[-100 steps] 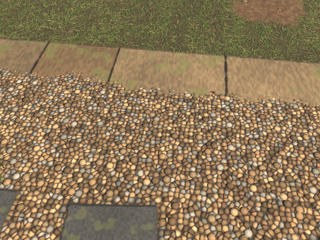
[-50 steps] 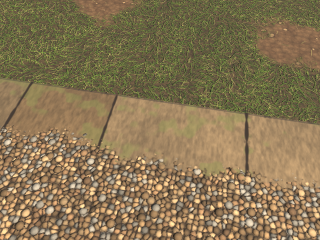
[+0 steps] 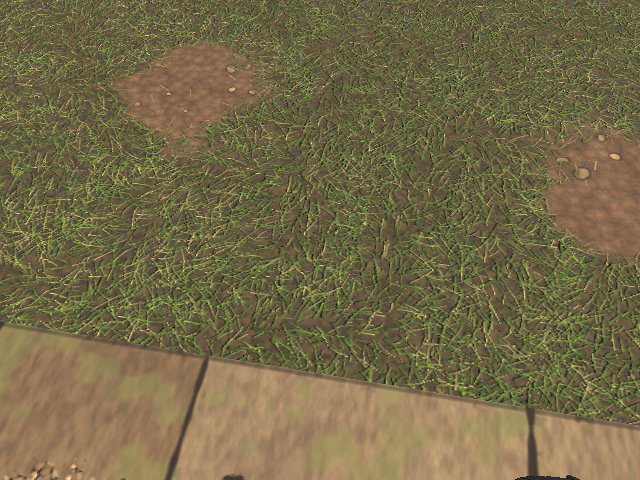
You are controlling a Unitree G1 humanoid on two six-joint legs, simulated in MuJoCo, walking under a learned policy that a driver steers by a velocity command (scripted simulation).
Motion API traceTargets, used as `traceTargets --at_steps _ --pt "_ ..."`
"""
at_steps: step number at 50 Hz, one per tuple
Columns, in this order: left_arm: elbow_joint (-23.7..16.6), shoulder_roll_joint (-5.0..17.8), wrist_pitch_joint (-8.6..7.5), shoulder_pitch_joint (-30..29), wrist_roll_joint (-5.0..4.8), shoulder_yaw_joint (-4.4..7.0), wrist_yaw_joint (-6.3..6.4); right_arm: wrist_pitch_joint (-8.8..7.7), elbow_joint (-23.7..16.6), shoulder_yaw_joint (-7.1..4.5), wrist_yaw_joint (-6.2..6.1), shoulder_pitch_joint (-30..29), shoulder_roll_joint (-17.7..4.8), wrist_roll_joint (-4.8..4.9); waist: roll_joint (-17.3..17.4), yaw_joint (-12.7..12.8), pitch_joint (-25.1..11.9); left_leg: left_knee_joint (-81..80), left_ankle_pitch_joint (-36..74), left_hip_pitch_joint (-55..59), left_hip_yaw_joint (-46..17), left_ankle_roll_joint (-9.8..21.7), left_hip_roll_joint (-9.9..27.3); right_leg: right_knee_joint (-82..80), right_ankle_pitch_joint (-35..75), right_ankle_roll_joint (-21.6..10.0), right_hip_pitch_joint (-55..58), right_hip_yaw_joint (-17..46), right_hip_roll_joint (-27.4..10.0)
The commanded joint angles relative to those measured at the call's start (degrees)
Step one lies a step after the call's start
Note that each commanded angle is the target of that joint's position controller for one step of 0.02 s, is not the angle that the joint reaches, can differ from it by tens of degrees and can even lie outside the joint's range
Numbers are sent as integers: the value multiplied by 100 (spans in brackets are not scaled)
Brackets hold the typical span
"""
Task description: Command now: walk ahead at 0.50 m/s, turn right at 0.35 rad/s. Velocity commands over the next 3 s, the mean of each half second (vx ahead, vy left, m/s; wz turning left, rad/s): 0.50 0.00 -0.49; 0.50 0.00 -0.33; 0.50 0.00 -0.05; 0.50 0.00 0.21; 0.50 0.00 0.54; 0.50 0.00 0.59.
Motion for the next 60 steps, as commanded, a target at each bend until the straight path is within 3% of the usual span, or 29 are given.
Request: traceTargets --at_steps 1,2,3,4,5,6,9,13,19,24,27,28,29,30,31,32,33,34,36,38,41,46,51,54,56,57,58,59,60 --pt "-269 996 -31 -242 -30 202 7 -215 119 -270 -124 1432 -806 -34 -309 -1028 -518 -702 -93 1964 59 260 -253 1773 4509 -610 -637 660 -1237" --pt "-476 781 -51 -321 -107 146 -22 -279 262 -400 -212 2440 -1265 -193 183 -1362 -1323 -774 -587 3501 -1050 530 858 3349 3039 -488 -1700 424 -871" --pt "-628 116 -18 346 -336 33 -11 -238 228 -538 -201 2669 -1867 -269 1487 -1059 -2078 -1286 -885 4972 -3461 1166 2474 5242 -793 -254 -3669 -101 63" --pt "-552 764 51 120 -162 190 21 -133 121 -465 -182 2251 -1423 -122 693 -975 -1823 -1635 -1479 4388 -3847 1150 2310 5825 -862 -351 -4080 416 -235" --pt "-628 806 77 -303 -118 240 -13 -132 34 -335 -175 1687 -978 -81 268 -773 -945 -1754 -1585 3541 -2909 962 2071 5811 -314 -367 -4178 480 -516" --pt "-685 657 87 -538 -103 226 -57 -165 17 -267 -160 1407 -722 -70 130 -674 -507 -1971 -1120 2861 -2185 816 1811 5593 69 -339 -4043 458 -714" --pt "-734 452 302 -575 39 252 -184 -277 196 -189 -217 1533 -474 -13 413 -401 -205 -2225 -141 2105 -972 514 1373 5292 405 -217 -3665 360 -898" --pt "-1038 407 448 -1221 57 242 -286 -402 343 -224 -221 1930 -616 27 303 -369 -55 -2401 544 2209 -243 566 1350 5073 1070 -115 -4289 254 -1014" --pt "-1549 385 435 -2501 40 129 -423 -394 454 -223 -234 2279 -727 -1 290 -570 243 -2436 1160 2414 655 523 1205 3230 2056 -68 -4272 -178 -928" --pt "-1847 507 422 -3075 88 120 -470 -265 599 -279 -304 2691 -932 -20 309 -711 330 -2026 2184 3297 1067 475 1434 2368 1440 -373 -4036 -614 -717" --pt "-1736 677 417 -2467 113 214 -400 -126 605 -346 -330 2651 -1189 -28 500 -413 -99 -652 4560 3618 1340 395 1447 2136 565 -699 -3096 -907 -155" --pt "-1568 786 374 -1866 107 286 -359 -59 577 -365 -316 2619 -1264 -19 463 -182 -465 323 4641 3510 1380 366 1423 1892 473 -841 -2414 -918 74" --pt "-1274 1019 319 -938 160 411 -280 -19 485 -359 -288 2528 -1264 -4 165 240 -980 1753 3724 2759 1465 186 1312 1422 623 -1046 -1082 -600 67" --pt "-1229 1659 294 -509 220 586 -192 -29 185 -249 -238 2630 -758 49 -776 217 -1591 3654 274 802 1403 -74 889 1259 -20 -1535 613 1563 -1497" --pt "-1373 2042 356 -579 51 641 -161 -103 -218 -259 -134 2344 -746 60 -1301 47 -1925 5079 -2657 -923 439 -326 -268 202 188 -2196 1324 4460 -2532" --pt "-1293 1819 421 -667 -6 583 -108 -146 -309 -293 -112 1625 -972 28 -340 129 -1173 4997 -1992 -1537 -197 -242 135 53 627 -1919 900 3483 -2352" --pt "-1259 1494 393 -976 -51 493 -72 -218 -287 -239 -93 1649 -843 101 -235 -109 -624 4540 -1401 -1352 -201 -179 354 29 1279 -1696 123 2667 -2185" --pt "-1274 1199 334 -1278 -53 409 -70 -221 -123 -231 -106 1848 -786 80 26 -395 -343 3973 -1168 -888 -240 -162 533 -61 2030 -1411 -540 2075 -1861" --pt "-1255 927 192 -1502 -110 296 -59 -19 27 -220 -88 2153 -718 -129 -112 -694 -320 3455 -1042 -167 -289 -227 648 -197 2737 -1168 -1157 1372 -1439" --pt "-1118 971 58 -1240 -151 278 -77 121 26 -224 -29 2127 -666 -148 -179 -738 -323 3204 -911 -130 -194 -286 588 -300 3251 -1137 -1214 1126 -1297" --pt "-966 1102 13 -821 -148 286 -86 185 -152 -225 8 1506 -679 -109 -296 -562 -67 2631 -307 -685 -113 -345 598 -504 3314 -966 -1052 966 -1218" --pt "-816 1038 7 -347 -120 211 -73 173 -440 -196 30 576 -686 -54 -408 -288 110 1546 486 -1180 -33 -314 459 -558 3520 -738 -469 837 -1203" --pt "-592 1028 3 67 -46 143 5 114 -717 -102 50 -177 -625 -37 -443 -86 325 564 580 -1135 188 -84 161 -465 4098 -763 144 740 -1363" --pt "-527 1156 -1 -75 -7 140 67 43 -753 -102 35 -29 -688 -15 -498 -317 287 87 92 -524 272 215 -105 -81 5299 -738 362 625 -1498" --pt "-517 1291 -12 -269 38 164 83 1 -461 -191 -67 920 -881 2 -614 -748 -215 -74 -400 665 357 443 -481 965 6768 -623 379 525 -1468" --pt "-521 1322 4 -386 20 167 66 -48 -160 -259 -130 1851 -987 -23 -483 -1175 -694 -481 -150 1772 338 579 -528 2045 6559 -545 92 394 -1307" --pt "-640 1177 -22 -400 -43 109 39 -83 68 -362 -211 2836 -1324 -157 -98 -1528 -1335 -581 -501 3292 -619 848 376 3582 4877 -478 -987 250 -1047" --pt "-713 577 -19 350 -262 11 -40 -78 113 -527 -195 3144 -1959 -265 1249 -1132 -1979 -1002 -791 4850 -3595 1768 2097 5984 460 -179 -3152 -68 154" --pt "-680 1107 -20 22 -79 127 -25 -14 104 -453 -108 2602 -1578 -7 543 -1016 -1711 -1651 -1098 4375 -4342 1737 2013 6481 -659 -318 -3782 680 121"
Next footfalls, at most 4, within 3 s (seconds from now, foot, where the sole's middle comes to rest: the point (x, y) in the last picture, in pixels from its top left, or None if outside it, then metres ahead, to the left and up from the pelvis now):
0.04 left None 0.18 0.11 -0.77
0.58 right None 0.40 -0.14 -0.77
1.16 left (427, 348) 0.77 -0.15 -0.77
1.70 right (550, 295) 0.94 -0.45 -0.77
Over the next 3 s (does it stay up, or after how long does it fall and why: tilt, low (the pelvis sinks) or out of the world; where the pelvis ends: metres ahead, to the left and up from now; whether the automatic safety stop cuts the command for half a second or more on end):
stays up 1.51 -0.44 0.01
